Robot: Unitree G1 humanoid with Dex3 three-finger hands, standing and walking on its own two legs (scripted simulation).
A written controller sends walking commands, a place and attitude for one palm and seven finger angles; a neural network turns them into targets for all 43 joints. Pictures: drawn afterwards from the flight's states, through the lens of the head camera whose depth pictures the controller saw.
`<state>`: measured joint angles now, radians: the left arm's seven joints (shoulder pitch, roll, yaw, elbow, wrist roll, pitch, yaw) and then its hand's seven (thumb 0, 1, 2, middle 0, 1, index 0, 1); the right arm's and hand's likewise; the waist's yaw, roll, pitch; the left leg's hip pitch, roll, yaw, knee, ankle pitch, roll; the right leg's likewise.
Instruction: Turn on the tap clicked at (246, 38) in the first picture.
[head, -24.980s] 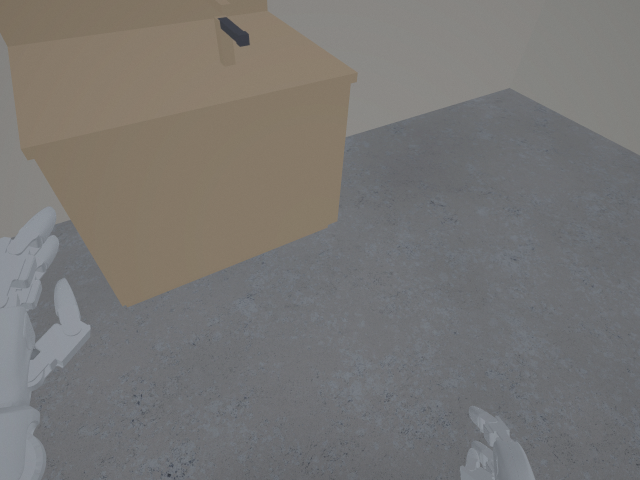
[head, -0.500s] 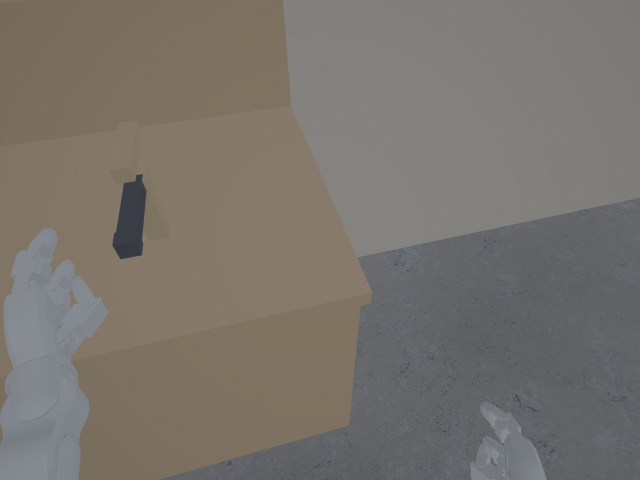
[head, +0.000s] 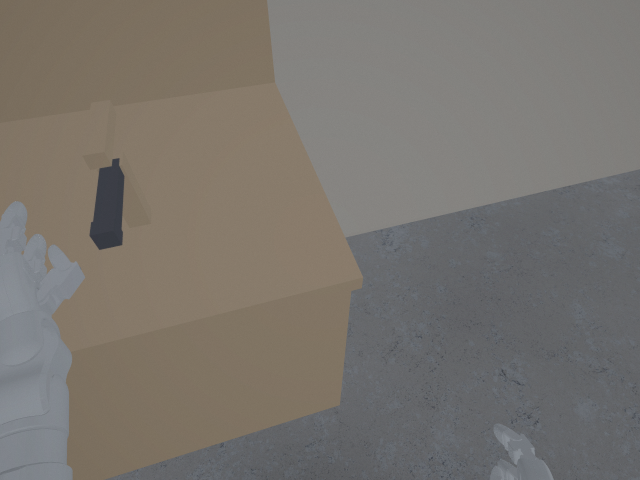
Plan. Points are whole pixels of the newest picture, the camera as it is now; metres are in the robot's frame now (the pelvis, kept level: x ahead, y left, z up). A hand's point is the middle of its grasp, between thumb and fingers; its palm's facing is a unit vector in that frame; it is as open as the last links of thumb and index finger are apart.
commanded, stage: reach beside the lever's end, fingers flat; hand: left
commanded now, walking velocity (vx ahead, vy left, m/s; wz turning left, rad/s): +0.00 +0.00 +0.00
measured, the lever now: (106, 233) +0.38 +0.31 +0.10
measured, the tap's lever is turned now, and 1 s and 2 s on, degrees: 0 0 15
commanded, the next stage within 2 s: push the lever round in 0.62 s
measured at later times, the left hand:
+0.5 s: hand (73, 259) +0.34 +0.34 +0.10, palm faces +0.56 -0.83 -0.10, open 7.8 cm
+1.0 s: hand (79, 260) +0.34 +0.33 +0.09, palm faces +0.56 -0.83 -0.08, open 7.8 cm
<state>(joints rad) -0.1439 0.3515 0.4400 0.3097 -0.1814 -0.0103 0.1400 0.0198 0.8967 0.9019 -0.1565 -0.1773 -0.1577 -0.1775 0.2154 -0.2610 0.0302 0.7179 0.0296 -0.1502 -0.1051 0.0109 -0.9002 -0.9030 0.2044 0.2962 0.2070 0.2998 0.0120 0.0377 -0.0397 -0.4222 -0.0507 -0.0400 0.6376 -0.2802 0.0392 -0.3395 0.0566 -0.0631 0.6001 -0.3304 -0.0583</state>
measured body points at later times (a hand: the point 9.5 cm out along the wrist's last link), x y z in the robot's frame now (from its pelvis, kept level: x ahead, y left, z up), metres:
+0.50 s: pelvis +0.02 +0.00 +0.00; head +0.04 +0.00 +0.45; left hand +0.31 +0.38 +0.10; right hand +0.13 -0.26 -0.11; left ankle +0.03 +0.09 -0.73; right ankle -0.01 -0.08 -0.73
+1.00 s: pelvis +0.01 +0.01 +0.00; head +0.04 +0.01 +0.45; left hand +0.31 +0.37 +0.10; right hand +0.15 -0.25 -0.11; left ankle +0.03 +0.09 -0.73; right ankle -0.01 -0.08 -0.73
